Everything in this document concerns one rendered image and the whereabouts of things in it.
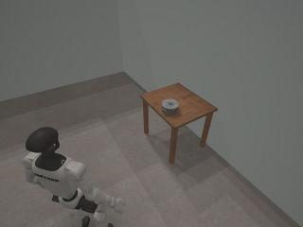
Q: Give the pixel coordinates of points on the right robot thigh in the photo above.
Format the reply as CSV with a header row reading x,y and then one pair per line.
x,y
91,207

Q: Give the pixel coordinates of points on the robot right upper arm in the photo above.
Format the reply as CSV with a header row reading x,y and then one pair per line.
x,y
78,172

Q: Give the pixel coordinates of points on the robot left forearm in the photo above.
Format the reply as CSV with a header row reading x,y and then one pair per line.
x,y
38,183

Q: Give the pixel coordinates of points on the robot right forearm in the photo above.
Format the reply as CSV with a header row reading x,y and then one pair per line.
x,y
103,199

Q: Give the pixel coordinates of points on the robot right hand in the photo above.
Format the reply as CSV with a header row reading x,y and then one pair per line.
x,y
119,206

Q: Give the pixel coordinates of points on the robot torso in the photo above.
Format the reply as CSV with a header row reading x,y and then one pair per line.
x,y
59,184

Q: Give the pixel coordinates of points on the pot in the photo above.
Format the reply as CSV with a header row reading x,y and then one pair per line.
x,y
169,112

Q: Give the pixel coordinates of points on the table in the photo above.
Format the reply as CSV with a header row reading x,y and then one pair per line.
x,y
191,108

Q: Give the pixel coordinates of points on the lid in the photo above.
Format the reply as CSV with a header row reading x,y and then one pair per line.
x,y
165,104

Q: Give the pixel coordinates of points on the robot left upper arm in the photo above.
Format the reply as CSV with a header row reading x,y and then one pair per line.
x,y
27,162

